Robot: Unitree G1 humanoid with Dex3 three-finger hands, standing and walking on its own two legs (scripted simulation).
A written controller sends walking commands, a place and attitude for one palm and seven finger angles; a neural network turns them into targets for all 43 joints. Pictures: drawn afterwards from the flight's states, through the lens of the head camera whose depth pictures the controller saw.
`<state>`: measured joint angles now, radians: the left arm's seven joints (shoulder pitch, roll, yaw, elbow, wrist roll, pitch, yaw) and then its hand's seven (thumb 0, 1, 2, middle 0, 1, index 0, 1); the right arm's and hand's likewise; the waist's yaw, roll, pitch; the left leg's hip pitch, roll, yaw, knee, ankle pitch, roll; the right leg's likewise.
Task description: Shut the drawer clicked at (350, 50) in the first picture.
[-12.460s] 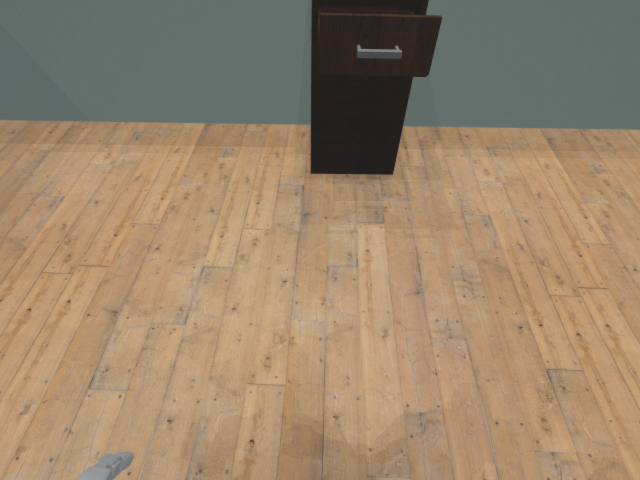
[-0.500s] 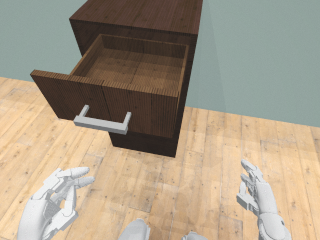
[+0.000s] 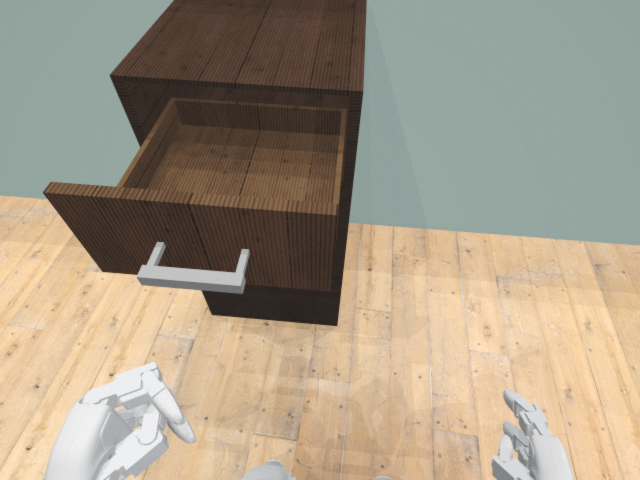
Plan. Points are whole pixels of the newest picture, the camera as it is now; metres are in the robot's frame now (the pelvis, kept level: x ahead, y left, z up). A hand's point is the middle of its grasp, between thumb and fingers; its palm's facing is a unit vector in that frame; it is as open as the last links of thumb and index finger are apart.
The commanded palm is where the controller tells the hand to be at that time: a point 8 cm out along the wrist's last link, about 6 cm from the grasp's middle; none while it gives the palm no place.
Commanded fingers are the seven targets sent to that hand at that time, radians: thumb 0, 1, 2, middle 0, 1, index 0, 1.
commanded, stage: raise the hand and make a fist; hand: left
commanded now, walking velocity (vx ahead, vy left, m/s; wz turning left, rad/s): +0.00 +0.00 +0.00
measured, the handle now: (196, 266) +0.38 +0.19 +0.03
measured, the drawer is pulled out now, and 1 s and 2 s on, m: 0.26 0.26 0.26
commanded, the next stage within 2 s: bring the fist close to the handle in 0.88 s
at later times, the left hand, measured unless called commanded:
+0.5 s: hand (136, 410) +0.17 +0.17 +0.12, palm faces -0.01 -1.00 -0.07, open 3.2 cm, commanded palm +0.13 +0.22 +0.13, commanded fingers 0.00 0.90 0.90 -1.40 -1.60 -1.40 -1.60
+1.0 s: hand (154, 408) +0.17 +0.16 +0.12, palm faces -0.01 -1.00 -0.09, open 3.2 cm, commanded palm +0.13 +0.22 +0.13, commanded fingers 0.00 0.90 0.90 -1.40 -1.60 -1.40 -1.60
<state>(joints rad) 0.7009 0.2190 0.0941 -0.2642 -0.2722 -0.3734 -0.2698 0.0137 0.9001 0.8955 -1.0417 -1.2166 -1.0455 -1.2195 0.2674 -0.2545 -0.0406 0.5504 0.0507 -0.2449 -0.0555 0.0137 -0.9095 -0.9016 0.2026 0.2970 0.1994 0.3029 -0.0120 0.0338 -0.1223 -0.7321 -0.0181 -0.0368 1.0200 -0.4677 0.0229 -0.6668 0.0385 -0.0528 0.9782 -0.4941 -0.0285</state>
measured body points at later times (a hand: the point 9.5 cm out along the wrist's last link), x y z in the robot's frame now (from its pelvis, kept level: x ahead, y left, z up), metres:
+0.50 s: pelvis +0.02 +0.02 +0.01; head +0.02 +0.02 +0.46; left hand +0.17 +0.23 +0.13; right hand +0.21 -0.19 -0.04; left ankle +0.02 +0.10 -0.68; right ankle +0.00 -0.10 -0.68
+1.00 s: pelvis +0.02 -0.01 +0.02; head +0.03 -0.02 +0.47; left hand +0.17 +0.21 +0.13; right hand +0.22 -0.23 -0.04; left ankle +0.02 +0.10 -0.68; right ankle +0.00 -0.10 -0.68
